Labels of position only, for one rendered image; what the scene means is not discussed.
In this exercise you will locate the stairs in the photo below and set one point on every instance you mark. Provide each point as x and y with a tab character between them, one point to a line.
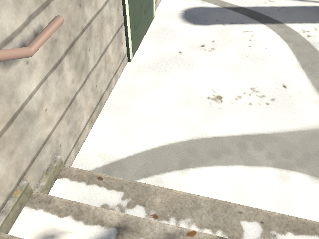
84	204

